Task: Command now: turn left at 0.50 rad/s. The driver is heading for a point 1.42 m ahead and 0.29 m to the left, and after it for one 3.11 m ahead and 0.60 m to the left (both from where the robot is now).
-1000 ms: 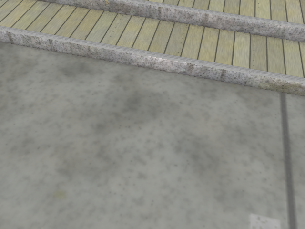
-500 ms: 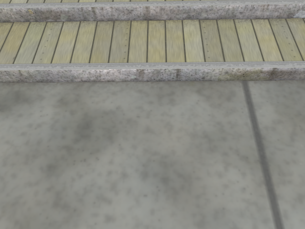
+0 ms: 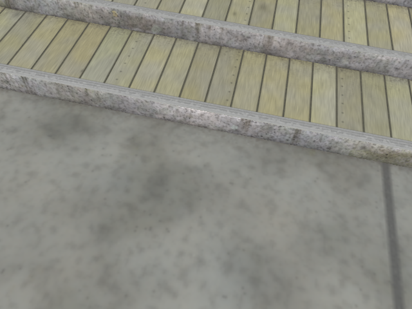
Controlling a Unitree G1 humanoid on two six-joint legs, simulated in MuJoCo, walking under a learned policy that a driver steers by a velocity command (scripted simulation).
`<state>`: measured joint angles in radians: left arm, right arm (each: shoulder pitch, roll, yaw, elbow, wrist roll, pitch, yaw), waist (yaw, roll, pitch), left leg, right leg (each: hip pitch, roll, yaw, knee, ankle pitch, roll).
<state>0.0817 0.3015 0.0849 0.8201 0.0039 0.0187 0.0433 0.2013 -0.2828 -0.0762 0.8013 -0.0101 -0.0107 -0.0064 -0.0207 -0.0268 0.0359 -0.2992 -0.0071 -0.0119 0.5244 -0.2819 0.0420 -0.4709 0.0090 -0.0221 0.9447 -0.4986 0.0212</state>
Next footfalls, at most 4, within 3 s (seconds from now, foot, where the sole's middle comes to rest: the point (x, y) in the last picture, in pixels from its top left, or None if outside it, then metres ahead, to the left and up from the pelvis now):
0.38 right None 0.11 -0.13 -0.78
0.80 left None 0.00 0.13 -0.78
1.30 right None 0.30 0.00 -0.78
1.84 left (88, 283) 0.52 0.35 -0.78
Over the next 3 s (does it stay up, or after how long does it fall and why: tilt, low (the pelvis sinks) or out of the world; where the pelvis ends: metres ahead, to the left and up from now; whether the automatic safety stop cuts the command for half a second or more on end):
stays up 0.67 0.26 0.01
